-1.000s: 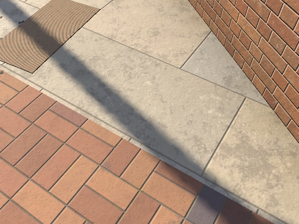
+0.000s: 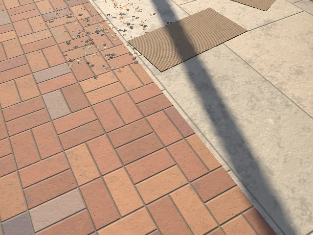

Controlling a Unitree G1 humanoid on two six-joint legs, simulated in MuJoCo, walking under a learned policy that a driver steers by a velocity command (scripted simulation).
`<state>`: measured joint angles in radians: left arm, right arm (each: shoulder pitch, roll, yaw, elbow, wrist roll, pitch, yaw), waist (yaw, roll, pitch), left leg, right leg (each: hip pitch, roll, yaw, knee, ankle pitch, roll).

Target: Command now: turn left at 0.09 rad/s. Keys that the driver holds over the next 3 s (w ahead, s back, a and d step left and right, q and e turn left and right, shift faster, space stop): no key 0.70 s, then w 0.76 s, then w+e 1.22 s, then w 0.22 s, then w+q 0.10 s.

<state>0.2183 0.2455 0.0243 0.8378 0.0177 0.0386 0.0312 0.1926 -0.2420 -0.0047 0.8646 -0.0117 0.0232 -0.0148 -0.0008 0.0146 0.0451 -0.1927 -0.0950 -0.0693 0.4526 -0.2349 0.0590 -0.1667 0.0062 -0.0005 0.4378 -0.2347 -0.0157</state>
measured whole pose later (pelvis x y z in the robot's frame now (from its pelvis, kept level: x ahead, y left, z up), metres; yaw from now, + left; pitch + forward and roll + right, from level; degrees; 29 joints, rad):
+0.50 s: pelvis +0.00 -0.02 +0.01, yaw +0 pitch -2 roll +1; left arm 0.24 0.22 -0.01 1.03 0.01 0.00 0.03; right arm 0.23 -0.22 0.00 1.13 -0.01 0.01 -0.03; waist 0.00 0.00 0.03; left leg -0.13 -0.06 -0.08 0.34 -0.18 0.03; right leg -0.12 0.03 0.00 0.37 -0.22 -0.04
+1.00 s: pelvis +0.06 +0.00 +0.00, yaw +0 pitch +0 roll +0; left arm 0.42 0.22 0.04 1.12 0.02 -0.02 0.02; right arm 0.26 -0.20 -0.01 1.09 -0.02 -0.05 0.00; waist 0.02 -0.03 -0.02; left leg -0.27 -0.01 0.05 0.57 -0.35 0.07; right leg -0.09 0.02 0.01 0.41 -0.32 -0.04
